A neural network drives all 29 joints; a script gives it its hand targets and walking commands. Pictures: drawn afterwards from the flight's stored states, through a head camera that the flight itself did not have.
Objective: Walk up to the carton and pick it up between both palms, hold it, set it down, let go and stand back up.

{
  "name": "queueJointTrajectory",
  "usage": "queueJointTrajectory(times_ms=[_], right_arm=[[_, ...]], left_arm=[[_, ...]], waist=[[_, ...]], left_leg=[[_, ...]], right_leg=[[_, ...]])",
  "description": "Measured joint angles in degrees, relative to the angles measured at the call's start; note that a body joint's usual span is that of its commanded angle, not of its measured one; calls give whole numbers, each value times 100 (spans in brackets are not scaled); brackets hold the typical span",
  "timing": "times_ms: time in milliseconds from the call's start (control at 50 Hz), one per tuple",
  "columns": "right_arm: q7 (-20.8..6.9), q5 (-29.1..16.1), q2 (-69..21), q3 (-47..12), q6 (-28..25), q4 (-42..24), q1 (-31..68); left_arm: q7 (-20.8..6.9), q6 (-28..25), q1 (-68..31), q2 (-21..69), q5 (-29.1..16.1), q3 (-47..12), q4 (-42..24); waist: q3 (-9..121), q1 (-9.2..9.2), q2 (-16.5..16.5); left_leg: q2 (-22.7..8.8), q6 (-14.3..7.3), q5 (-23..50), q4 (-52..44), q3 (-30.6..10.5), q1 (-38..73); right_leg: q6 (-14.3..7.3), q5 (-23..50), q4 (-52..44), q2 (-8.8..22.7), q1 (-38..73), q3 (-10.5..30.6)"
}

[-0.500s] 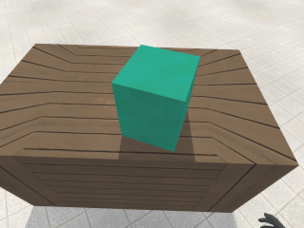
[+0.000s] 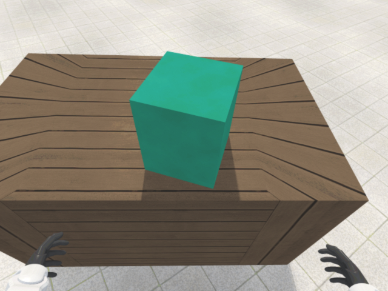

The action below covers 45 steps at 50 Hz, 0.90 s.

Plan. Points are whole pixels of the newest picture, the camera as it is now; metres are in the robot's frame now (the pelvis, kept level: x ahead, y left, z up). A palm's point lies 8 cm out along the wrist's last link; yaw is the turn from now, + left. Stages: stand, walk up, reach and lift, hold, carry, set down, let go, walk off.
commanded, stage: reach and lift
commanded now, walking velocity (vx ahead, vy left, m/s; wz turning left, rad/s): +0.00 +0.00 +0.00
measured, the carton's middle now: (190, 121) +0.52 +0.00 +0.03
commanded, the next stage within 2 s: none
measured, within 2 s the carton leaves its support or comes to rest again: neither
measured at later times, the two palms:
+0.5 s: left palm (27, 265) +0.20 +0.31 -0.02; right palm (343, 284) +0.14 -0.27 -0.01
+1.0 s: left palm (43, 234) +0.24 +0.28 +0.02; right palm (324, 263) +0.17 -0.22 +0.02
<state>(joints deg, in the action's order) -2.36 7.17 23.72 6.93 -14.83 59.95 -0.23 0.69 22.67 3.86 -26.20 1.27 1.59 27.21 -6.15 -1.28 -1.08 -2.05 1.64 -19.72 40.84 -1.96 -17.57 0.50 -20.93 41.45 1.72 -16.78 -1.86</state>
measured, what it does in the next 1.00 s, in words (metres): stands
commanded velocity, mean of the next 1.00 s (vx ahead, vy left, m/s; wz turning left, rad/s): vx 0.00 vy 0.00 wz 0.00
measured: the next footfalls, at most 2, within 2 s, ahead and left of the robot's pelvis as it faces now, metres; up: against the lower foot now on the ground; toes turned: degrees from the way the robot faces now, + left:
none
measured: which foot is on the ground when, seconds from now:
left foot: down 0.00-1.00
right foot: down 0.00-1.00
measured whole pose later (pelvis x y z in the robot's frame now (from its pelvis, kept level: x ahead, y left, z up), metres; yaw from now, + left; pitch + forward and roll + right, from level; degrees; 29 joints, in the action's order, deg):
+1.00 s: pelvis +0.02 +0.02 +0.03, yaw -2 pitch -6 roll +0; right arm 9.2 -5.5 7.5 3.9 -3.9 10.5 -22.4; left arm -6.8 13.5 9.0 -24.0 -4.6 3.2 10.6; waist -6.2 1.0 -3.4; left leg -2.0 1.3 -11.8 21.6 0.3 -3.9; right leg 1.4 -11.6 20.3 1.7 -2.9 -0.5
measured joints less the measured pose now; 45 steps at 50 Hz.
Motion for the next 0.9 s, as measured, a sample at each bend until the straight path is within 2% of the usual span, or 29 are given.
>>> queueJointTrajectory(times_ms=[60, 200, 420, 620, 900], right_arm=[[35, -230, -40, -1, -14, -37, -167], [105, -475, -94, -4, -21, -636, -625], [143, -666, -647, -3, 202, -1485, -770], [420, -823, -952, -3, 587, -2704, -1385], [974, -1149, -1514, -125, 1071, -4508, -2097]], left_arm=[[-109, 27, -22, 25, 47, 126, -3], [-176, 1, -24, 38, 49, 292, 70], [-178, -81, 128, 128, 49, 235, -383], [-252, -274, 325, 220, 34, 208, -816], [-601, -670, 415, 220, -437, 164, -1409]], waist=[[4, -38, -111], [-1, 60, -307], [-1, 111, -322], [-4, 110, -322], [-5, 194, -230]], left_leg=[[0, 0, 56, -192, 7, 240], [2, 0, 259, -622, 24, 607], [6, 0, 491, -1020, 104, 940], [5, -30, 694, -1436, 198, 1156], [4, -30, 799, -1869, 219, 1372]], right_leg=[[0, 40, -166, 0, 228, 0], [14, 286, -673, -2, 628, 0], [62, 712, -1396, -2, 1083, 63], [74, 913, -1758, -2, 1240, 140], [85, 930, -2025, -2, 1374, 140]])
